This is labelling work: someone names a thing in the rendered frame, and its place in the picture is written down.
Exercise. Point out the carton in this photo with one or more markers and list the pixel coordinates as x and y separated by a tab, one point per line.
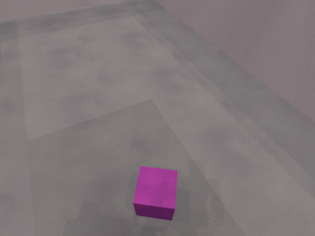
155	194

